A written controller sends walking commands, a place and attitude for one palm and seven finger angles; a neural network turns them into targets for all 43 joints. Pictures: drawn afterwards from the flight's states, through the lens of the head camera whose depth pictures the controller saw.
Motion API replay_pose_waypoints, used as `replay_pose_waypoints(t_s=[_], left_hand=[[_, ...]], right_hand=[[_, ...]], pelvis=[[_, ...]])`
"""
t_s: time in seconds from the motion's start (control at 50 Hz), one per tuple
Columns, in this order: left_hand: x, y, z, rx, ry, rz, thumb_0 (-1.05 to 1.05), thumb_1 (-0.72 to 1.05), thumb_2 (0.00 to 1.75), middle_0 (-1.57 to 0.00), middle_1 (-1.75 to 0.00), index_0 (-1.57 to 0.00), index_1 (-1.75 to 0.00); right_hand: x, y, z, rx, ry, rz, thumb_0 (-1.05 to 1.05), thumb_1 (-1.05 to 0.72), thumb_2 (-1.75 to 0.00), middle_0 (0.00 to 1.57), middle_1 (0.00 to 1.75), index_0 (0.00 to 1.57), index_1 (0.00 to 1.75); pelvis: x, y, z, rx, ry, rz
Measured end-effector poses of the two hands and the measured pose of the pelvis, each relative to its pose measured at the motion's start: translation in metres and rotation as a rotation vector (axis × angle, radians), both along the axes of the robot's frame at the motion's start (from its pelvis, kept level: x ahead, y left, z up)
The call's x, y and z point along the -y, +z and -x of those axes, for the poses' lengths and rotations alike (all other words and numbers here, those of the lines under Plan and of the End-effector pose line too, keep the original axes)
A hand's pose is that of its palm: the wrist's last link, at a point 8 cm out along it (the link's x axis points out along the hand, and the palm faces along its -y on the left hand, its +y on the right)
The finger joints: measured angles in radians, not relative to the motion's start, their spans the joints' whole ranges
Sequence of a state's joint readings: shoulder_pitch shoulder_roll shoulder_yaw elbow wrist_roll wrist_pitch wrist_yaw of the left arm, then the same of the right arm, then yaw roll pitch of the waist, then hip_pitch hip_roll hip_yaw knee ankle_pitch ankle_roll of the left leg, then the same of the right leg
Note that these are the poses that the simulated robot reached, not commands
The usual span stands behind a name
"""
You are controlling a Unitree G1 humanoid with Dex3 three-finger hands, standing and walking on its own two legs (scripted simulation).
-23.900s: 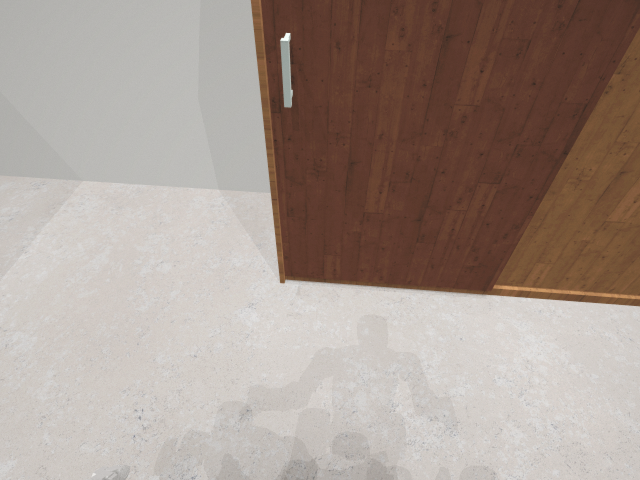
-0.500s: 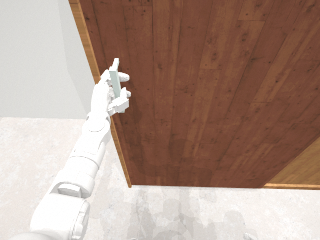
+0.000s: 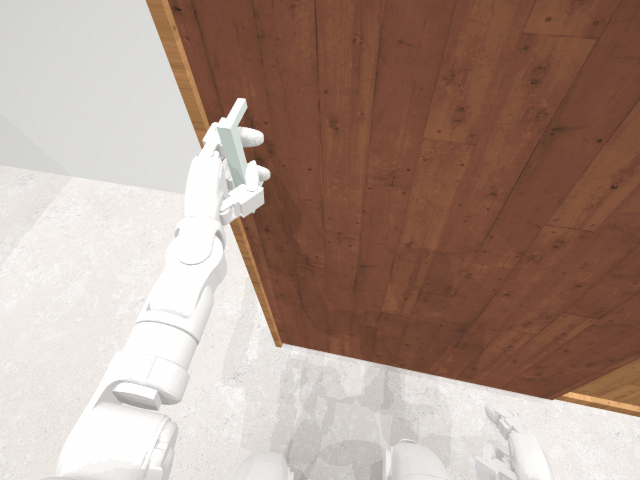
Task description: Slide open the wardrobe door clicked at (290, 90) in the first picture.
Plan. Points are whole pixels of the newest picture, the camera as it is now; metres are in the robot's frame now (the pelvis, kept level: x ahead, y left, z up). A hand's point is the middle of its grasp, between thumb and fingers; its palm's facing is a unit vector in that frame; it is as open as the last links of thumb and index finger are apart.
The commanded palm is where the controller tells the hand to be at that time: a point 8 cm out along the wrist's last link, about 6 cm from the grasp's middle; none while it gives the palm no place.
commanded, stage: step sideways, sliding the door along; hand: left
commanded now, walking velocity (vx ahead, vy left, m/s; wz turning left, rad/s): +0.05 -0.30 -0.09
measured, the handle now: (244, 160) +0.46 +0.18 +0.11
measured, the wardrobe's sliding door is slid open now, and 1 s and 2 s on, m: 0.00 0.20 0.43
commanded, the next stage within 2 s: none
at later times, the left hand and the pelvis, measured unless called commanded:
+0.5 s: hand (320, 195) +0.41 +0.07 +0.11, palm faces +0.35 -0.93 -0.06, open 5.9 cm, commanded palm +0.37 +0.04 +0.11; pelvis +0.07 -0.12 +0.01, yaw +5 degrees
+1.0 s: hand (423, 214) +0.39 -0.05 +0.11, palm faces +0.22 -0.98 -0.02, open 5.9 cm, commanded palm +0.36 -0.07 +0.11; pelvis +0.09 -0.19 +0.01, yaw +2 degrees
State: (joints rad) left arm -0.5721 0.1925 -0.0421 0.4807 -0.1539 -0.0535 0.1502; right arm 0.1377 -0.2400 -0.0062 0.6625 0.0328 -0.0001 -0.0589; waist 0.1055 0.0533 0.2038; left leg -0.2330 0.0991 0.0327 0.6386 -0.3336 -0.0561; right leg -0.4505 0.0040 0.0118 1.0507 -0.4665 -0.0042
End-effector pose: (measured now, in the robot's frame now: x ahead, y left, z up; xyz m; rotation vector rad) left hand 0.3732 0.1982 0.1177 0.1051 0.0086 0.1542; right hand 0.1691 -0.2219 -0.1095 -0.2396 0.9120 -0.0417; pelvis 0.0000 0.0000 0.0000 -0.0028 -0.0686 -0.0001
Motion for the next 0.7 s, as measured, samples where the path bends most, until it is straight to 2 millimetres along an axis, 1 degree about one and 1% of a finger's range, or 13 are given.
replay_pose_waypoints(t_s=[0.08, 0.14, 0.16, 0.2, 0.26, 0.3, 0.36, 0.44, 0.52, 0.6, 0.64, 0.7], left_hand=[[0.007, 0.000, 0.001, 0.004, 0.055, 0.000, 0.00, 0.82, 0.88, -0.36, -1.36, -0.19, -1.40], [0.013, -0.001, 0.001, 0.019, 0.115, -0.008, 0.00, 0.81, 0.88, -0.38, -1.35, -0.18, -1.40], [0.016, -0.002, 0.001, 0.029, 0.139, -0.015, 0.00, 0.80, 0.88, -0.39, -1.36, -0.18, -1.40], [0.023, -0.002, 0.001, 0.034, 0.188, -0.029, 0.00, 0.79, 0.88, -0.41, -1.36, -0.16, -1.40], [0.033, -0.001, 0.002, 0.024, 0.228, -0.022, 0.00, 0.80, 0.88, -0.40, -1.34, -0.14, -1.40], [0.040, -0.001, 0.002, 0.023, 0.235, -0.010, 0.01, 0.80, 0.88, -0.38, -1.34, -0.14, -1.40], [0.051, -0.003, 0.003, 0.055, 0.219, 0.024, 0.01, 0.81, 0.88, -0.37, -1.35, -0.14, -1.40], [0.069, -0.003, 0.005, 0.065, 0.201, 0.035, 0.02, 0.82, 0.87, -0.35, -1.37, -0.17, -1.40], [0.087, -0.002, 0.006, 0.056, 0.205, 0.032, 0.02, 0.81, 0.88, -0.36, -1.38, -0.20, -1.40], [0.108, -0.002, 0.007, 0.061, 0.235, 0.018, 0.01, 0.80, 0.88, -0.39, -1.37, -0.21, -1.40], [0.119, -0.003, 0.007, 0.064, 0.256, 0.007, 0.01, 0.79, 0.89, -0.40, -1.36, -0.19, -1.40], [0.135, -0.002, 0.008, 0.059, 0.264, 0.005, 0.01, 0.80, 0.88, -0.40, -1.35, -0.18, -1.40]], right_hand=[[0.002, 0.006, -0.032, 0.041, 0.054, -0.055, 0.01, -0.91, -0.90, 0.20, 0.30, 0.20, 0.30], [0.010, 0.005, -0.058, 0.083, 0.097, -0.098, 0.01, -0.91, -0.90, 0.20, 0.30, 0.20, 0.30], [0.015, 0.003, -0.067, 0.099, 0.111, -0.111, 0.01, -0.90, -0.90, 0.20, 0.30, 0.20, 0.30], [0.027, 0.001, -0.084, 0.118, 0.125, -0.119, 0.01, -0.90, -0.90, 0.20, 0.30, 0.20, 0.30], [0.049, 0.005, -0.101, 0.138, 0.114, -0.082, 0.01, -0.90, -0.90, 0.21, 0.30, 0.20, 0.30], [0.063, 0.009, -0.109, 0.152, 0.104, -0.042, 0.01, -0.91, -0.90, 0.20, 0.30, 0.20, 0.30], [0.077, 0.012, -0.117, 0.163, 0.100, 0.005, 0.01, -0.91, -0.90, 0.20, 0.30, 0.20, 0.30], [0.081, 0.018, -0.122, 0.123, 0.134, -0.022, 0.01, -0.91, -0.90, 0.20, 0.30, 0.20, 0.30], [0.080, 0.020, -0.131, 0.124, 0.166, -0.090, 0.01, -0.91, -0.90, 0.20, 0.30, 0.20, 0.30], [0.083, 0.016, -0.145, 0.152, 0.188, -0.170, 0.01, -0.91, -0.90, 0.20, 0.30, 0.20, 0.30], [0.089, 0.013, -0.153, 0.162, 0.197, -0.196, 0.01, -0.91, -0.90, 0.20, 0.30, 0.20, 0.30], [0.105, 0.016, -0.162, 0.172, 0.191, -0.175, 0.01, -0.90, -0.90, 0.20, 0.30, 0.20, 0.30]], pelvis=[[0.030, 0.001, -0.011, 0.009, 0.007, 0.017], [0.058, -0.005, -0.025, 0.015, 0.018, 0.021], [0.068, -0.009, -0.030, 0.015, 0.027, 0.017], [0.083, -0.011, -0.036, 0.016, 0.060, 0.029], [0.092, -0.006, -0.042, -0.011, 0.105, 0.008], [0.095, -0.002, -0.046, -0.029, 0.116, -0.003], [0.097, -0.004, -0.051, -0.032, 0.126, 0.020], [0.110, 0.002, -0.064, -0.032, 0.101, 0.009], [0.128, 0.008, -0.078, -0.029, 0.076, 0.015], [0.154, 0.003, -0.091, -0.018, 0.058, 0.006], [0.167, 0.000, -0.096, -0.011, 0.072, 0.014], [0.179, 0.004, -0.098, -0.043, 0.082, -0.008]])
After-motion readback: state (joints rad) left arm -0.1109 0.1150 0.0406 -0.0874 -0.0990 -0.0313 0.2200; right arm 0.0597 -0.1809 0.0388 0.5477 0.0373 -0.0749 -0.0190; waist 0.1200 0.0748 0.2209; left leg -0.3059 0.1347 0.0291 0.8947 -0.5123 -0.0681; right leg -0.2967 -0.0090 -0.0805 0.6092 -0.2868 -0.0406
